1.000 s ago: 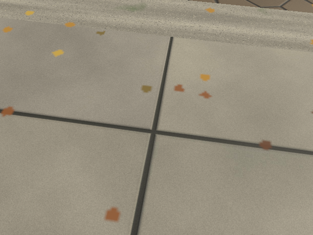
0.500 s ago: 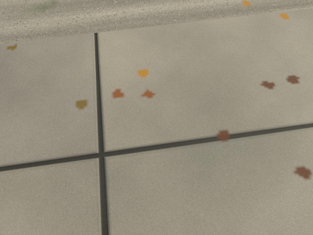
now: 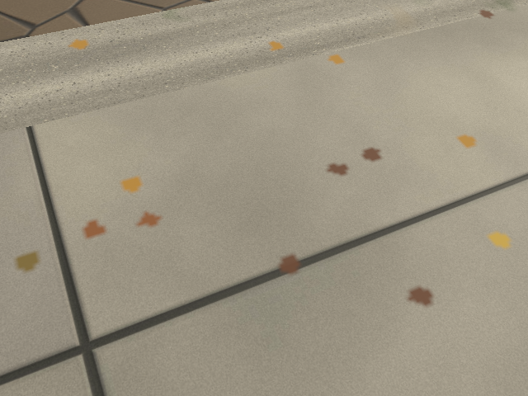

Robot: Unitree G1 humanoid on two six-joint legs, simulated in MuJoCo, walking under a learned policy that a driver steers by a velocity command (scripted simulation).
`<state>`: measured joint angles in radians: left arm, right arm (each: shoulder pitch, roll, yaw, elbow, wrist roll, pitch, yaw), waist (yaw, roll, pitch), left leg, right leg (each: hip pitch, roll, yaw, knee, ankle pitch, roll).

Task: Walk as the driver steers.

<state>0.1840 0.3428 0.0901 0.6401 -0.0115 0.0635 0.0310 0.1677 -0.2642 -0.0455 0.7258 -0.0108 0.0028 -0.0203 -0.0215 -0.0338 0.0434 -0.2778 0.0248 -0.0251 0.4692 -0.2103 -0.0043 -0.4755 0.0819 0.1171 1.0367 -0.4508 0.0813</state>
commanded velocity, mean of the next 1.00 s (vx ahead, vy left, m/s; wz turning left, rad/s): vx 0.10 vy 0.00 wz -0.06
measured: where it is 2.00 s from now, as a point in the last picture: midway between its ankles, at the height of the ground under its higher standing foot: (254, 327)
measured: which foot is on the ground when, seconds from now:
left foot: down 0.00-1.00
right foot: up 0.00-0.12, down 0.14-0.86, up 0.88-1.00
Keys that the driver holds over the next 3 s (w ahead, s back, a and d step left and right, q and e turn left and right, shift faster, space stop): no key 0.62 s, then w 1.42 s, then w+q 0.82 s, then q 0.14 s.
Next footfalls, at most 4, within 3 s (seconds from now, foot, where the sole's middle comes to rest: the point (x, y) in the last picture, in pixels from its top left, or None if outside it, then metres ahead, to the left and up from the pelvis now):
0.14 right None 0.03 -0.14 -0.78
1.34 right None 0.46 -0.12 -0.78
1.86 left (212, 288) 0.76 0.12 -0.78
2.38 right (288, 204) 1.06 -0.11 -0.78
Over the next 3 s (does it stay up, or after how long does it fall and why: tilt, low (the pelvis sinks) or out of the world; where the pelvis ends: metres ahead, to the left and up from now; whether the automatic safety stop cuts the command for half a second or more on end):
stays up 1.17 0.10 -0.02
